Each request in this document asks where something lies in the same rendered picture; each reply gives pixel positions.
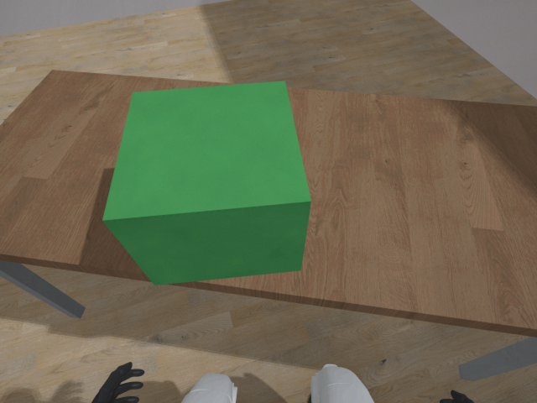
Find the left robot hand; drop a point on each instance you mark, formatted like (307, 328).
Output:
(113, 387)

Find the robot thigh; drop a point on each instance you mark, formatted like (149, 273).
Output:
(338, 385)
(212, 388)

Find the robot left thigh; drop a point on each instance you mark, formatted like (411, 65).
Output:
(212, 388)

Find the carton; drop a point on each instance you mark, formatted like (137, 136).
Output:
(210, 184)

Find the robot right thigh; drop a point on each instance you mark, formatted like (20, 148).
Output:
(338, 385)

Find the table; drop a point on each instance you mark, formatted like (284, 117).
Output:
(421, 208)

